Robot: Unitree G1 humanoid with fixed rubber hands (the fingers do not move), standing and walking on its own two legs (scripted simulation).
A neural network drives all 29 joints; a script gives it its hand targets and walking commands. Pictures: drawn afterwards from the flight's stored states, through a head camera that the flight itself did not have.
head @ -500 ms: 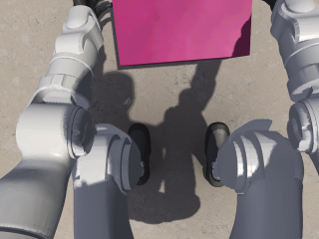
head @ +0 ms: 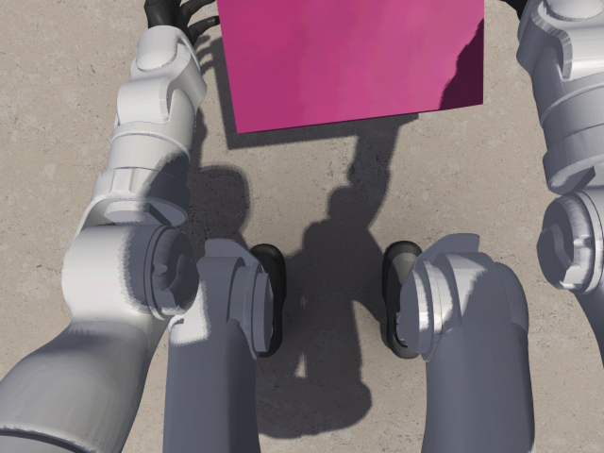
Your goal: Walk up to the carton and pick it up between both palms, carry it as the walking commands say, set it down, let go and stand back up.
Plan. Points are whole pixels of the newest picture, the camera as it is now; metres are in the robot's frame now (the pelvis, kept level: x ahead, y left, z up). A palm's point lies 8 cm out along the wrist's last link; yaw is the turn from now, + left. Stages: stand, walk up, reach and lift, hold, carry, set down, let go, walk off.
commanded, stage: reach and lift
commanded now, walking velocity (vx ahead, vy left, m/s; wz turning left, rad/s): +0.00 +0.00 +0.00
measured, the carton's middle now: (347, 46) +0.54 -0.04 -0.23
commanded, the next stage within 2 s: none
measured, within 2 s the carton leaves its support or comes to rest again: neither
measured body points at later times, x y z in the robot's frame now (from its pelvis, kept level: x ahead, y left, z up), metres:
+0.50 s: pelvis +0.01 +0.00 +0.05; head +0.32 -0.04 +0.36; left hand +0.54 +0.15 -0.06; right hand +0.55 -0.21 -0.07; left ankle +0.12 +0.13 -0.33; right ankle +0.12 -0.12 -0.33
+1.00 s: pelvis +0.01 +0.00 +0.10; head +0.30 -0.04 +0.44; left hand +0.53 +0.16 +0.01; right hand +0.54 -0.20 +0.00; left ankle +0.12 +0.13 -0.33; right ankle +0.12 -0.12 -0.33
